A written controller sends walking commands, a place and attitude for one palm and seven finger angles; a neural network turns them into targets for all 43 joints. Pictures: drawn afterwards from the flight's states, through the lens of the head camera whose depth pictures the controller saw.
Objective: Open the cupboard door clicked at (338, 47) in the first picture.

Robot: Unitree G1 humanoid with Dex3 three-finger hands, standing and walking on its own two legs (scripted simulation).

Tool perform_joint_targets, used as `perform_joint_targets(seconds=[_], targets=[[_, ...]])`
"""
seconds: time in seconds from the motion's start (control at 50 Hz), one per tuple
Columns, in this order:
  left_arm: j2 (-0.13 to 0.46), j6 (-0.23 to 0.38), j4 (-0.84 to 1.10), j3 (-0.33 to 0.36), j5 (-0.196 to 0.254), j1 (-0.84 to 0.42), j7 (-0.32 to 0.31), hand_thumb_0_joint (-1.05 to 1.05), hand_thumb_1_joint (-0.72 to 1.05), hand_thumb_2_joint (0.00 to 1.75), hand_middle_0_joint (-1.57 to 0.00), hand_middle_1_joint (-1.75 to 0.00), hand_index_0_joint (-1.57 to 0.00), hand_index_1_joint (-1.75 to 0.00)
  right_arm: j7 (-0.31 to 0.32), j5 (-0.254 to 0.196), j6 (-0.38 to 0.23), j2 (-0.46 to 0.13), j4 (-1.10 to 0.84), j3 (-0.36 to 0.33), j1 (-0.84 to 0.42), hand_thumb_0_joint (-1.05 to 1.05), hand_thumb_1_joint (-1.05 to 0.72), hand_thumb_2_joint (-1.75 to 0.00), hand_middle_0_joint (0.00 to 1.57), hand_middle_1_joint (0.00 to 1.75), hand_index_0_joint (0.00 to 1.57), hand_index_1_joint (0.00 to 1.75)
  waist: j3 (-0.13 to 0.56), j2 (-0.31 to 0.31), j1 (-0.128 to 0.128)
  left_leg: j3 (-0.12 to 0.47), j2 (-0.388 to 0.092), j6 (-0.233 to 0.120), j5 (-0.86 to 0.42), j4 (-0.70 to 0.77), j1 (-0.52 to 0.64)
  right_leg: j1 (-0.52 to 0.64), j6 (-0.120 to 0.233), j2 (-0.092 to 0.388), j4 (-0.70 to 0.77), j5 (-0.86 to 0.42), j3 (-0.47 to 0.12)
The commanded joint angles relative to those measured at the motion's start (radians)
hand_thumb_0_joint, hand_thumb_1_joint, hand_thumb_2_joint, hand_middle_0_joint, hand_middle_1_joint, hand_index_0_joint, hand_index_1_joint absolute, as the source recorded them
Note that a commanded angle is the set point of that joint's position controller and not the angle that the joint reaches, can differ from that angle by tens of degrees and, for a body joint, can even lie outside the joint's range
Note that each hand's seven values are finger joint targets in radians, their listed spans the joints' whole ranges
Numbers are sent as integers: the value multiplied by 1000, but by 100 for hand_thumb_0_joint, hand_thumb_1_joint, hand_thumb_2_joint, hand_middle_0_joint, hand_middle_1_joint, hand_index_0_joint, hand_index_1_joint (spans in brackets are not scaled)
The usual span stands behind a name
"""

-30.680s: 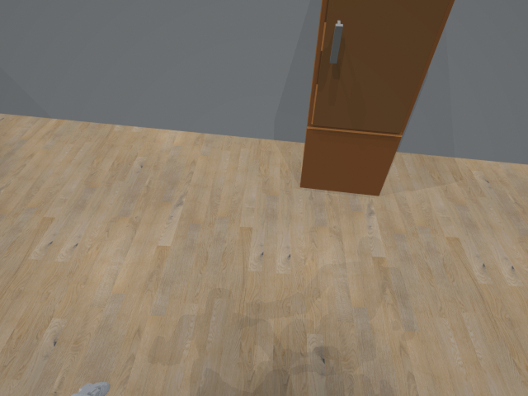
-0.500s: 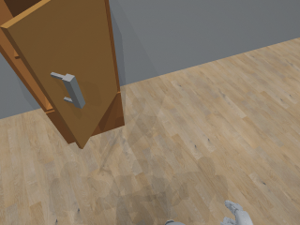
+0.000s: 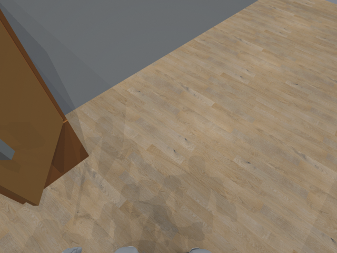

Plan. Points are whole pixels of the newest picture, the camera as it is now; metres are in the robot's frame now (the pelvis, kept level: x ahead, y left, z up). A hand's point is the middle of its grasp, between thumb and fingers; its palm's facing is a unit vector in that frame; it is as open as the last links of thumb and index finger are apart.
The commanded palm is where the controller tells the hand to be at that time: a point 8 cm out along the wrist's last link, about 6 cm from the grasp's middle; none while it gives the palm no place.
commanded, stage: walk to a spot facing it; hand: left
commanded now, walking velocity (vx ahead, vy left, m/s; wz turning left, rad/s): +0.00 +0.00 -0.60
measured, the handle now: out of the picture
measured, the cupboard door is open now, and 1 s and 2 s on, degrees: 47 47 47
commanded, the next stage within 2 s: turn to face it in 1.88 s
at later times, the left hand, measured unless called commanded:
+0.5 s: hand (115, 245) +0.15 +0.14 -0.14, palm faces -0.26 -0.93 -0.24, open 7.4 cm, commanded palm none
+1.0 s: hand (182, 145) +0.46 -0.03 -0.14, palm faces -0.57 -0.78 -0.23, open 7.4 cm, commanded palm none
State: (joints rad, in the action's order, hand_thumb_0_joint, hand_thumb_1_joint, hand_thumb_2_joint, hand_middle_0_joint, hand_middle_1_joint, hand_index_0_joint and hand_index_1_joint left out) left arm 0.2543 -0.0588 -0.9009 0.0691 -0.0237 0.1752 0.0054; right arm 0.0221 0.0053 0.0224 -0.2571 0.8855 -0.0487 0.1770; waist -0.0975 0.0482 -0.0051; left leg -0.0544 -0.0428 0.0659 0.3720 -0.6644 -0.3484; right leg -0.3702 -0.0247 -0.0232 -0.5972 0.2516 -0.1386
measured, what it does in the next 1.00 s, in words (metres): walks ahead, turning right: left foot, then right foot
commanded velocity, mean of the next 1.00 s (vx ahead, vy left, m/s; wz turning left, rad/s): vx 0.31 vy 0.00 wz -0.48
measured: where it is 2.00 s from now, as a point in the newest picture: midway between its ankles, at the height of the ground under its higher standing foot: (235, 182)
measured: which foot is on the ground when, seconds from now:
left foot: up 0.00-0.00, down 0.02-0.28, up 0.30-0.62, down 0.64-1.00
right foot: down 0.00-0.02, up 0.04-0.26, down 0.28-0.64, up 0.66-1.00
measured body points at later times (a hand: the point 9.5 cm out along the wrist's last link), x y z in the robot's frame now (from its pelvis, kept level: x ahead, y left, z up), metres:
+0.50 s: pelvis +0.05 -0.04 +0.02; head +0.09 -0.06 +0.46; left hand +0.16 +0.19 -0.13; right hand +0.06 -0.32 -0.13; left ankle +0.13 +0.10 -0.67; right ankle +0.00 -0.14 -0.73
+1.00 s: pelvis +0.22 -0.12 +0.00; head +0.25 -0.15 +0.45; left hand +0.49 +0.01 -0.12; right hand +0.04 -0.29 -0.15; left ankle +0.22 +0.06 -0.73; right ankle +0.23 -0.25 -0.72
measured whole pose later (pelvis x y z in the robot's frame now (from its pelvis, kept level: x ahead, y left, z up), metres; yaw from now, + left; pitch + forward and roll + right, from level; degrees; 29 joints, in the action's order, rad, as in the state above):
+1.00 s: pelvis +0.22 -0.12 +0.00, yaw -33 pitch +1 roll +0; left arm 0.25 0.01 -0.91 0.08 -0.03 0.08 0.07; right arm 0.00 0.04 -0.04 -0.21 1.03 -0.03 0.42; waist -0.06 -0.01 -0.05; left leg -0.20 -0.14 0.08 0.39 -0.49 -0.08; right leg -0.43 0.04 0.05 -0.61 0.25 0.10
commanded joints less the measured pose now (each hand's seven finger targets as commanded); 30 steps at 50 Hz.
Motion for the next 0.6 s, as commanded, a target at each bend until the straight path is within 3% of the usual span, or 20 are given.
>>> perform_joint_targets(seconds=[0.0, 0.02, 0.04, 0.06, 0.1, 0.16, 0.2, 0.22, 0.24, 0.26, 0.28, 0.3, 0.32, 0.34, 0.36, 0.42, 0.46, 0.52, 0.54, 0.58], targets=[[105, 10, 122, 21, 14, -51, 6, 0, 90, 90, -20, -30, -20, -30, 24, 28, -34, -256, -34, -52, 167, 0, -90, -90, 20, 30, 20, 30, 141, -408, -56, 493, -457, -192, -32, 456, 248, -258, -4, -21, -371, 362, 88], [132, 12, 129, 30, 9, -82, 14, 0, 90, 90, -20, -30, -20, -30, 25, 32, -36, -256, -47, -46, 142, 0, -90, -90, 20, 30, 20, 30, 121, -250, -51, 467, -476, -252, -104, 443, 162, -225, -7, 25, -488, 338, 52], [119, 18, 121, 36, 3, -66, 24, 0, 90, 90, -20, -30, -20, -30, 21, 37, -42, -229, -61, -40, 97, 0, -90, -90, 20, 30, 20, 30, 121, -173, -21, 391, -426, -257, -207, 414, 146, -210, -10, 31, -529, 298, 86], [101, 13, 101, 38, 0, -76, 29, 0, 90, 90, -20, -30, -20, -30, 21, 39, -42, -215, -59, -42, 73, 0, -90, -90, 20, 30, 20, 30, 101, -214, -9, 292, -372, -232, -321, 375, 138, -208, -16, 37, -537, 275, 112], [69, 7, 102, 26, 4, -67, 40, 0, 90, 90, -20, -30, -20, -30, 22, 39, -37, -184, -61, -30, 39, 0, -90, -90, 20, 30, 20, 30, 79, -287, 7, 100, -296, -175, -391, 326, 126, -151, -21, 55, -426, 239, 163], [47, 19, 104, 15, 6, -91, 54, 0, 90, 90, -20, -30, -20, -30, 14, 41, -33, -191, -32, -34, 115, 0, -90, -90, 20, 30, 20, 30, 136, -293, -31, 35, -279, -146, -233, 307, 188, -45, -7, 22, -202, 241, 246], [57, 30, 94, 17, 5, -65, 57, 0, 90, 90, -20, -30, -20, -30, 4, 35, -31, -205, -23, -42, 122, 0, -90, -90, 20, 30, 20, 30, 142, -257, -21, 5, -283, -124, -69, 265, 161, 60, 8, 6, -32, 190, 277], [73, 36, 70, 25, 5, -7, 54, 0, 90, 90, -20, -30, -20, -30, 1, 32, -29, -197, -25, -44, 104, 0, -90, -90, 20, 30, 20, 30, 155, -203, 13, -27, -262, -96, 9, 184, 89, 188, 23, -5, 82, 123, 281], [138, 44, 37, 45, -2, 93, 44, 0, 90, 90, -20, -30, -20, -30, -5, 22, -28, -156, -43, -39, 75, 0, -90, -90, 20, 30, 20, 30, 159, -26, 68, -102, -191, -52, 112, 2, -94, 383, 64, 81, 224, 197, 130], [273, 55, 8, 75, -10, 191, 24, 0, 90, 90, -20, -30, -20, -30, -16, 9, -30, -60, -104, -18, -19, 0, -90, -90, 20, 30, 20, 30, 109, 372, 135, -176, -29, 12, 341, -322, -417, 486, 191, 370, 392, 254, -379], [288, 59, 3, 78, 9, 247, 7, 0, 90, 90, -20, -30, -20, -30, -16, 15, -30, -114, -140, -17, -119, 0, -90, -90, 20, 30, 20, 30, 60, 270, 175, 21, -59, -8, 277, -471, -481, 396, 272, 437, 435, 232, -490], [265, 62, 10, 75, 11, 204, 5, 0, 90, 90, -20, -30, -20, -30, -30, 15, -35, -106, -154, -24, -140, 0, -90, -90, 20, 30, 20, 30, -2, 129, 136, 57, -93, -12, 170, -491, -506, 366, 294, 419, 439, 277, -417], [238, 66, 25, 64, 6, 126, 2, 0, 90, 90, -20, -30, -20, -30, -34, 12, -37, -105, -127, -28, -82, 0, -90, -90, 20, 30, 20, 30, 50, 154, 77, 55, -111, -6, 129, -486, -420, 278, 276, 370, 424, 429, -399], [188, 74, 41, 52, 2, 66, 0, 0, 90, 90, -20, -30, -20, -30, -35, 18, -32, -111, -96, -35, -71, 0, -90, -90, 20, 30, 20, 30, 31, 157, 45, 55, -98, 3, 40, -468, -365, 199, 231, 300, 418, 337, -290], [163, 83, 45, 46, 5, 50, 0, 0, 90, 90, -20, -30, -20, -30, -37, 22, -27, -104, -88, -38, -69, 0, -90, -90, 20, 30, 20, 30, 13, 164, 30, 52, -100, 9, -17, -431, -317, 155, 214, 273, 420, 228, -217], [164, 102, 21, 47, 3, 83, 2, 0, 90, 90, -20, -30, -20, -30, -44, 19, -36, -58, -82, -31, -60, 0, -90, -90, 20, 30, 20, 30, 63, 103, 21, 13, -64, 15, -72, -270, -240, 200, 217, 234, 376, 10, -149], [172, 104, 2, 48, 2, 123, 5, 0, 90, 90, -20, -30, -20, -30, -44, 17, -44, -44, -87, -28, -86, 0, -90, -90, 20, 30, 20, 30, 88, 79, 42, -3, -35, 15, -78, -162, -206, 246, 222, 224, 351, -21, -164], [180, 101, -10, 55, -2, 133, 7, 0, 90, 90, -20, -30, -20, -30, -40, 12, -64, -40, -96, -26, -95, 0, -90, -90, 20, 30, 20, 30, 110, 102, 50, -5, -4, 0, -58, -16, -116, 256, 219, 226, 313, -13, -199], [175, 99, -10, 55, 0, 125, 7, 0, 90, 90, -20, -30, -20, -30, -36, 12, -70, -45, -92, -27, -82, 0, -90, -90, 20, 30, 20, 30, 107, 91, 37, -8, 9, -3, -73, 46, -49, 227, 211, 217, 288, -18, -203], [141, 95, -3, 49, 5, 80, 10, 0, 90, 90, -20, -30, -20, -30, -19, 13, -82, -79, -45, -33, 34, 0, -90, -90, 20, 30, 20, 30, 106, 28, -29, -9, 2, -14, -142, 209, 242, 21, 158, 151, 182, 30, -150]])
